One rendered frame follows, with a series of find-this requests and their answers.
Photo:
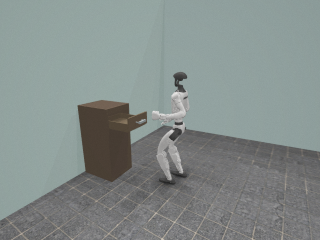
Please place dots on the drawer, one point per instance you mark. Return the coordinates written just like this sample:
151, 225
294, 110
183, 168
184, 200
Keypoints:
126, 122

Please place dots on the robot left upper arm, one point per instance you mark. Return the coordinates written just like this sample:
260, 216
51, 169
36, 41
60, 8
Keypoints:
177, 100

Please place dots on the robot right upper arm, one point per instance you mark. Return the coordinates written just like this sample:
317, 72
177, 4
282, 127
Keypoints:
188, 106

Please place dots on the cabinet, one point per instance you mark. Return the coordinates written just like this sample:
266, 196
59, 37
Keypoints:
107, 152

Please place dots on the handle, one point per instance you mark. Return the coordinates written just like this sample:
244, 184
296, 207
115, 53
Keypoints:
142, 121

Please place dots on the left robot forearm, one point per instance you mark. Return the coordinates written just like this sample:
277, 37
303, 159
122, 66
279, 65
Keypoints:
173, 116

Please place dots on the robot right thigh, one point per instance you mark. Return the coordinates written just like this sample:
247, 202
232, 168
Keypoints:
171, 148

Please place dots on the right robot hand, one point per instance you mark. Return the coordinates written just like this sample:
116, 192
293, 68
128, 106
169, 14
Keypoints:
165, 121

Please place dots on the humanoid robot torso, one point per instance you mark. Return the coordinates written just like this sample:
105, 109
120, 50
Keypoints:
179, 124

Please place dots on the left robot hand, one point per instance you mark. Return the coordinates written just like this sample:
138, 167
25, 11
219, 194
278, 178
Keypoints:
155, 115

